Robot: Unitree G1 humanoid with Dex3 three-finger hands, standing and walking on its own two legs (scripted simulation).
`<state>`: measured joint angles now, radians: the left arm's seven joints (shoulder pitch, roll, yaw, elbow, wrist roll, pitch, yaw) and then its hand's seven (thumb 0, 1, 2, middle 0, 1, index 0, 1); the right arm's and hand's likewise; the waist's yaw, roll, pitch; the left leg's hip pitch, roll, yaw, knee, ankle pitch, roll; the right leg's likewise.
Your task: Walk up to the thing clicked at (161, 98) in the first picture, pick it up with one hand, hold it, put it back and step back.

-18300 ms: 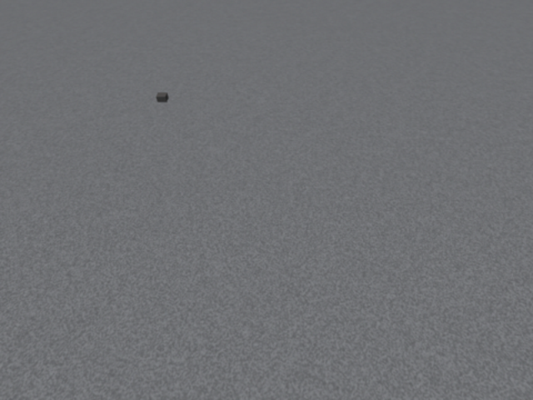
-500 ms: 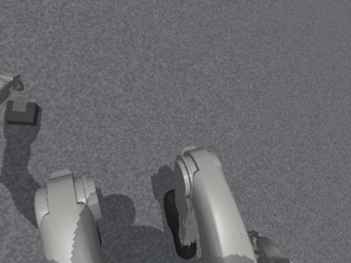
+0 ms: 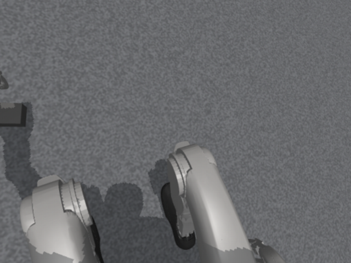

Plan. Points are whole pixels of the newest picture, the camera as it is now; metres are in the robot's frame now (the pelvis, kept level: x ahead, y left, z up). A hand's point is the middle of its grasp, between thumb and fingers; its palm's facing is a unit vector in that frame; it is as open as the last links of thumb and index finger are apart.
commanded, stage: approach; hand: left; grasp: from above
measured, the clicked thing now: (9, 115) +0.51 +0.30 -0.30
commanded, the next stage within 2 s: close in in 0.90 s
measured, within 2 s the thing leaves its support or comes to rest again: neither
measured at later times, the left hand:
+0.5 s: hand out of the picture +0.49 +0.31 -0.17, palm faces -0.43 +0.04 -0.90, open 11.7 cm
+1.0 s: hand out of the picture +0.49 +0.29 -0.18, palm faces -0.44 +0.02 -0.90, open 11.7 cm
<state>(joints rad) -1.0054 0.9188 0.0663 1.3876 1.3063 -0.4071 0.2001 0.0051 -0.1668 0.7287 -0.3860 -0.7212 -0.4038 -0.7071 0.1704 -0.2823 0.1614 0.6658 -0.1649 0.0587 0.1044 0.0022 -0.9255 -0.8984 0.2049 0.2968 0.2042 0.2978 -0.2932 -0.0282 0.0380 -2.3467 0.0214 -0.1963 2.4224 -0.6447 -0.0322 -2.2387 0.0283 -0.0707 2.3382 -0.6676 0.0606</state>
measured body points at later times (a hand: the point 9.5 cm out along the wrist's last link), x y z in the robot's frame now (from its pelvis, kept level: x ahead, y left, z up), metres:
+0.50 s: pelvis +0.01 +0.01 -0.01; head +0.25 +0.12 +0.35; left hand +0.51 +0.31 -0.12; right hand +0.06 -0.25 -0.09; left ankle +0.08 +0.14 -0.29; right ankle +0.11 -0.13 -0.29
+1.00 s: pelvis +0.00 +0.01 -0.01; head +0.25 +0.11 +0.35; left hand +0.51 +0.29 -0.12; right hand +0.04 -0.27 -0.08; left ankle +0.08 +0.14 -0.29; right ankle +0.11 -0.13 -0.29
